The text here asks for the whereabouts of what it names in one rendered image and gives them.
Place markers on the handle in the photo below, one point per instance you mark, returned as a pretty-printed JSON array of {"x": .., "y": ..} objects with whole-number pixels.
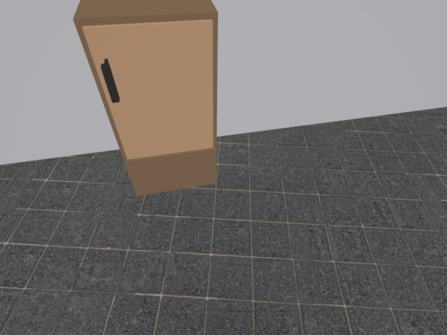
[{"x": 109, "y": 80}]

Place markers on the cupboard door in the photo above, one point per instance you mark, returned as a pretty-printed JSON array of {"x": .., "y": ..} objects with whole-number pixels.
[{"x": 163, "y": 72}]

